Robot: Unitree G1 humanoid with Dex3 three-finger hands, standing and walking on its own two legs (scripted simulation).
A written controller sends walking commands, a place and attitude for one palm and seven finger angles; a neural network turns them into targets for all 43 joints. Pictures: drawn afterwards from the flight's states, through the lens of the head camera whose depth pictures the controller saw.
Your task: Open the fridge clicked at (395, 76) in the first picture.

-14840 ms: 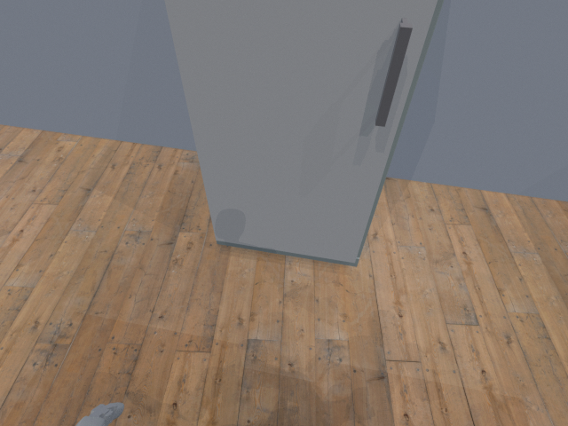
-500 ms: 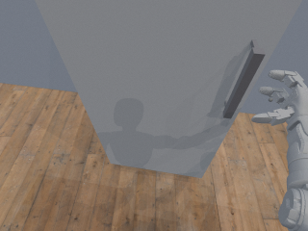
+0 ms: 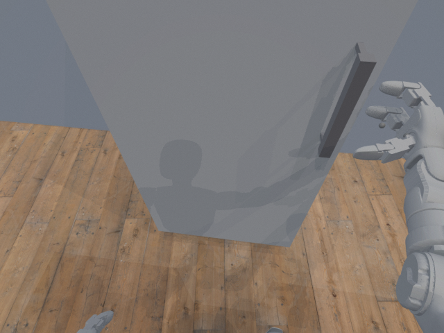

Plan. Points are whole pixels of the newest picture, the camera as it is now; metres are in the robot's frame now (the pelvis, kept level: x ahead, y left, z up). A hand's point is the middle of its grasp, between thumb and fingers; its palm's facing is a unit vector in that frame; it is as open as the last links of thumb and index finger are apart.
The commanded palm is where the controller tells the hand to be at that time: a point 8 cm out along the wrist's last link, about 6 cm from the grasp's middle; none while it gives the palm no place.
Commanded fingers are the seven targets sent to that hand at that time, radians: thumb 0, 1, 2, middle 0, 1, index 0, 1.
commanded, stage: move the hooked fingers beside the handle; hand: right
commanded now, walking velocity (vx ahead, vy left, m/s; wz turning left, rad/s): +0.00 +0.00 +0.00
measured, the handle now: (340, 106) +0.51 -0.15 +0.14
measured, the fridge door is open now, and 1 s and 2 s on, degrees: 0 0 0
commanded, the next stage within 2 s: feel for the door with the fingertips in 0.26 s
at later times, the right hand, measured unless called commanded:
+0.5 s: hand (380, 130) +0.46 -0.21 +0.14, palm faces -0.01 +1.00 +0.01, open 14.0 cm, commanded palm +0.43 -0.25 +0.14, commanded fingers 0.00 0.50 -0.30 0.30 1.20 0.30 1.20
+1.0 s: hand (367, 127) +0.47 -0.19 +0.13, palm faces +0.03 +1.00 +0.00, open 13.8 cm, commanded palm +0.45 -0.23 +0.14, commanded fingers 0.00 0.50 -0.30 0.30 1.20 0.30 1.20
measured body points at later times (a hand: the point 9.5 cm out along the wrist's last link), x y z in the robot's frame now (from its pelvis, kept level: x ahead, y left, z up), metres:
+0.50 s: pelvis +0.01 -0.01 +0.00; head +0.06 -0.01 +0.45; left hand +0.07 +0.26 -0.11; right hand +0.45 -0.26 +0.14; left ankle -0.04 +0.09 -0.71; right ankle +0.07 -0.10 -0.71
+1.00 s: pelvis +0.01 +0.00 +0.00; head +0.05 -0.01 +0.45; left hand +0.06 +0.26 -0.11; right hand +0.46 -0.24 +0.13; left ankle -0.04 +0.09 -0.71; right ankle +0.07 -0.10 -0.71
